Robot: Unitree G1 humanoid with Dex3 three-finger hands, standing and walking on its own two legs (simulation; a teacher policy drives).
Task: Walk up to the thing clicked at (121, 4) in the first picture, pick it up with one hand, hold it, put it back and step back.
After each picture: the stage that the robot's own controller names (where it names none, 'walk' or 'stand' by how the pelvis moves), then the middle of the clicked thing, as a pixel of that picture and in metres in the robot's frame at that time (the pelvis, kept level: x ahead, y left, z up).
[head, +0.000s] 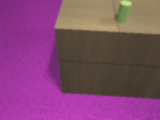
stand; (123, 12) +0.89 -0.25 +0.01
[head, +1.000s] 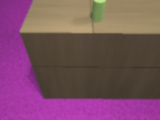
walk; (98, 9) +0.81 -0.05 +0.05
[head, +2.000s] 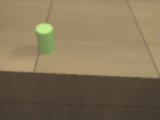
walk; (45, 39) +0.53 +0.20 +0.04
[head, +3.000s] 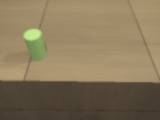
stand; (35, 45) +0.50 +0.20 +0.05
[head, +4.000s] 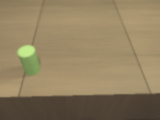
stand; (29, 61) +0.47 +0.22 +0.01
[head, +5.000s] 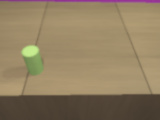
stand; (33, 60) +0.48 +0.22 +0.01
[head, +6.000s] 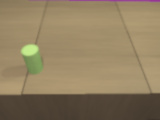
stand; (33, 59) +0.48 +0.22 +0.01
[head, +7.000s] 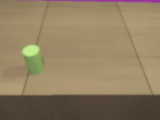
stand; (33, 60) +0.48 +0.21 +0.01
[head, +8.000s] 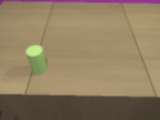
rise first; (37, 60) +0.48 +0.22 +0.01
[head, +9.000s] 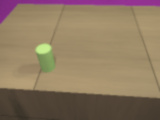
go down; (46, 58) +0.50 +0.21 +0.02
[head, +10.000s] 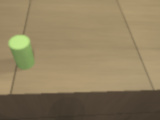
go down; (22, 53) +0.47 +0.19 +0.03
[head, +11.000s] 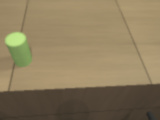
approach; (19, 50) +0.48 +0.20 +0.04
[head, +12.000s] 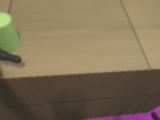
close in; (5, 33) +0.50 +0.22 +0.08
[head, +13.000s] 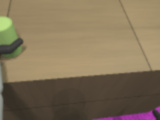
lift; (6, 38) +0.48 +0.21 +0.08
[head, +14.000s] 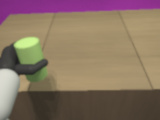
lift; (32, 59) +0.34 +0.16 +0.20
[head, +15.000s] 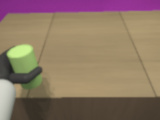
hold; (26, 67) +0.32 +0.18 +0.18
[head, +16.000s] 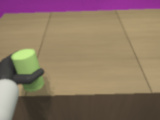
hold; (29, 70) +0.34 +0.17 +0.15
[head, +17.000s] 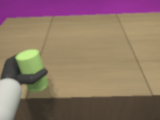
hold; (33, 70) +0.34 +0.16 +0.16
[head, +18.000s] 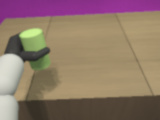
crouch; (36, 49) +0.39 +0.15 +0.20
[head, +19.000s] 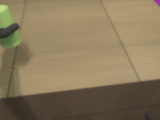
lower; (4, 27) +0.49 +0.20 +0.18
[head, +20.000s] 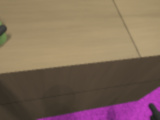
lower; out of the picture +0.52 +0.22 +0.09
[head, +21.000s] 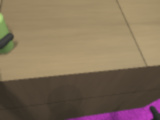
lower; out of the picture +0.50 +0.22 +0.08
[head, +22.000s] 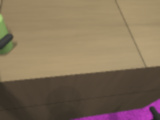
lower; out of the picture +0.50 +0.22 +0.08
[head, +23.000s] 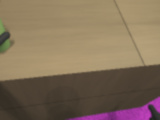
lower; out of the picture +0.50 +0.23 +0.08
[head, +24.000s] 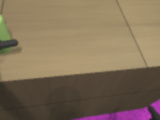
open; out of the picture +0.50 +0.22 +0.08
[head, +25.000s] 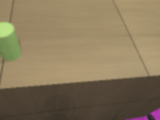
sink last; (7, 42) +0.48 +0.21 +0.07
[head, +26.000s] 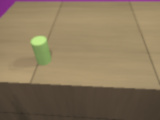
sink last; (41, 51) +0.52 +0.22 +0.05
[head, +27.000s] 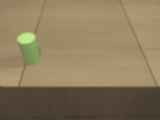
stand; (29, 49) +0.50 +0.22 +0.06
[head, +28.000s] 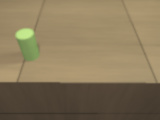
stand; (28, 45) +0.51 +0.22 +0.07
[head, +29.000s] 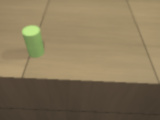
stand; (33, 42) +0.52 +0.22 +0.07
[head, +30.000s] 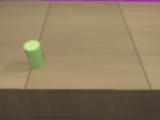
stand; (34, 55) +0.51 +0.22 +0.01
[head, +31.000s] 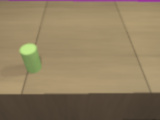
stand; (31, 58) +0.49 +0.23 +0.01
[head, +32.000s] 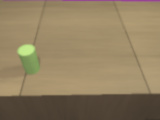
stand; (29, 59) +0.48 +0.23 +0.01
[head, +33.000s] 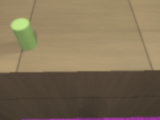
walk; (24, 35) +0.53 +0.24 +0.03
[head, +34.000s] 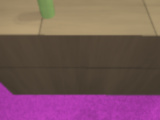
walk; (45, 4) +0.71 +0.18 +0.04
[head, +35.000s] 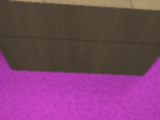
walk; out of the picture +0.98 +0.20 +0.03
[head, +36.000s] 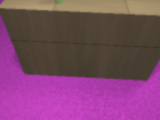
stand; out of the picture +1.11 +0.20 +0.03
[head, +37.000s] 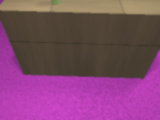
stand; out of the picture +1.13 +0.20 +0.01
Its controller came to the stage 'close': yes
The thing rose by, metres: 0.22
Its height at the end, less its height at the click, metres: +0.00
